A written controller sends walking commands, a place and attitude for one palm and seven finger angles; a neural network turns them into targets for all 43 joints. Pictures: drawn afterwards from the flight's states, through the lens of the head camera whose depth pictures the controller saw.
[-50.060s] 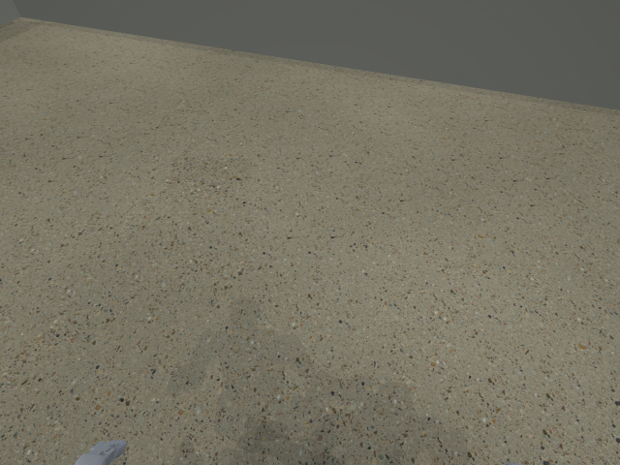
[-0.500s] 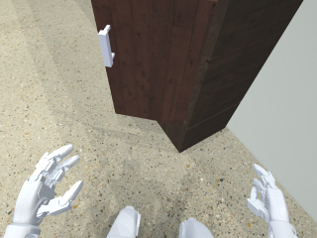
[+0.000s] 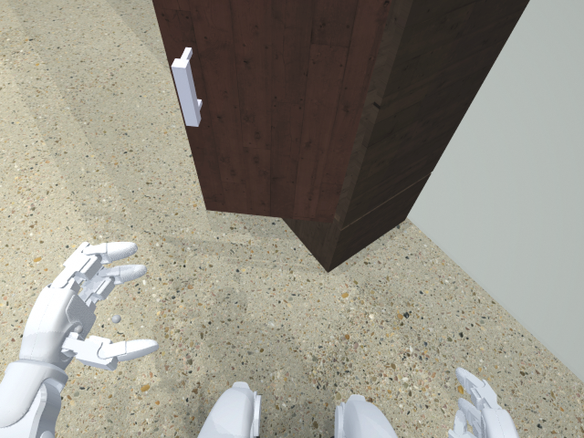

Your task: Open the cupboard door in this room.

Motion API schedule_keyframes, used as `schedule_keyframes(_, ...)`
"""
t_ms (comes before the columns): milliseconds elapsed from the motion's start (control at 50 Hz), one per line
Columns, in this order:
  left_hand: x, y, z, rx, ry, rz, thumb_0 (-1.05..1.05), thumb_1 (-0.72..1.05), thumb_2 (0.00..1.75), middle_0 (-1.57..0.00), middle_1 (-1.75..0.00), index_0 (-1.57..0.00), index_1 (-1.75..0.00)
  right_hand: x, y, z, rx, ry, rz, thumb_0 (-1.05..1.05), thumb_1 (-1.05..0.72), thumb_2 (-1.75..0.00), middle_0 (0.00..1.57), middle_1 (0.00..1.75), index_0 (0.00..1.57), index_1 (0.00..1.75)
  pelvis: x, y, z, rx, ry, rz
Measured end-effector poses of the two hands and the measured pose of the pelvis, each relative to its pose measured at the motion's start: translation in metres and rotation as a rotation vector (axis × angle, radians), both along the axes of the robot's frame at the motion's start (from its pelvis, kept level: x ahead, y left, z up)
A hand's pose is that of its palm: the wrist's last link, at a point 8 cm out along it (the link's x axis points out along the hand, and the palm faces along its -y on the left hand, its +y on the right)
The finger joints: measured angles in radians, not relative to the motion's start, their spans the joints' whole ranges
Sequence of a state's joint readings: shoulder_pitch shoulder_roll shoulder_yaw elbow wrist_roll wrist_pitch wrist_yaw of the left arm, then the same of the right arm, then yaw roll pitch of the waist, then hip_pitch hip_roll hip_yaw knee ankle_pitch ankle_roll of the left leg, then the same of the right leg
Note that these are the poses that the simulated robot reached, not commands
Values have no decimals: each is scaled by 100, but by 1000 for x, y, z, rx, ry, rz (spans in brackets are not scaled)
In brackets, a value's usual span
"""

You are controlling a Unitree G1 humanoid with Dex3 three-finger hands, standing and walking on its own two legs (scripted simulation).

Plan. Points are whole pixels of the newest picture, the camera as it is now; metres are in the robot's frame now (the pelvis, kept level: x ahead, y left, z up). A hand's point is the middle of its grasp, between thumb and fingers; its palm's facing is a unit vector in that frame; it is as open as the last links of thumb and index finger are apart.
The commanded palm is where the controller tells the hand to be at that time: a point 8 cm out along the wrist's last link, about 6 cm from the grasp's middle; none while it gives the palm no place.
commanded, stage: raise the hand with hooked fingers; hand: left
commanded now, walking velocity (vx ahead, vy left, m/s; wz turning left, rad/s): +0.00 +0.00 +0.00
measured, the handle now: (190, 87) +0.66 +0.23 +0.06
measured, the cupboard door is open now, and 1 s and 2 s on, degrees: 49 49 49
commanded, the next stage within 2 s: move the hooked fingers beside the handle in 1.08 s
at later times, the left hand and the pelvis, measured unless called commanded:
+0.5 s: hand (89, 270) +0.29 +0.26 +0.08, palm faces -0.03 -1.00 -0.07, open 13.9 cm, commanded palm +0.27 +0.31 +0.08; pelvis +0.02 -0.01 +0.02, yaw +0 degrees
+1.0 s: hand (112, 263) +0.30 +0.24 +0.08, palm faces -0.04 -1.00 -0.05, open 14.0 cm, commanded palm +0.28 +0.29 +0.08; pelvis +0.02 -0.03 +0.02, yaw +0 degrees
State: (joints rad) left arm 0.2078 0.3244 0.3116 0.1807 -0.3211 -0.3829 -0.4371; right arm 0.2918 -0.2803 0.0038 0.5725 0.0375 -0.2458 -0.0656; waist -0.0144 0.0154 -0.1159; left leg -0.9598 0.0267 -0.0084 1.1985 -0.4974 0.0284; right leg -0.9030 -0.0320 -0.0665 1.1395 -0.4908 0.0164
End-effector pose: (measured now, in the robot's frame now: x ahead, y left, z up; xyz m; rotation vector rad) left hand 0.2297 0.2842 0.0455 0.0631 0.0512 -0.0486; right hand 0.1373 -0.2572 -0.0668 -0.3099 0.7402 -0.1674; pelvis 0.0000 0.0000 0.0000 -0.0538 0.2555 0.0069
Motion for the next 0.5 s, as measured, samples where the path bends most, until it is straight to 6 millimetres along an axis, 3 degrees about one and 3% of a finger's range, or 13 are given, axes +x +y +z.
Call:
schedule_keyframes(60,7,0,-1,-14,13,-36,0,-16,45,-27,-98,-27,-98,15,2,11,-15,-45,7,2,-91,-90,21,30,21,30,2,2,2,-4,-5,-1)
schedule_keyframes(160,15,11,19,-9,-39,4,0,-27,40,-28,-106,-28,-106,38,14,29,-4,-112,38,1,-91,-90,20,30,21,30,8,4,10,-9,-16,1)
schedule_keyframes(260,20,26,29,9,-39,49,0,-38,35,-29,-113,-29,-113,54,26,34,27,-128,82,1,-91,-90,20,30,21,30,14,4,14,-12,-16,10)
schedule_keyframes(380,29,30,22,0,21,25,-1,-46,32,-29,-118,-29,-117,56,28,27,40,-93,96,1,-90,-90,21,30,21,30,17,0,15,-11,-11,11)
schedule_keyframes(500,42,33,34,5,-39,21,-1,-49,31,-30,-120,-30,-119,45,17,20,32,-42,72,1,-90,-90,21,30,21,30,19,-6,15,-8,-9,6)
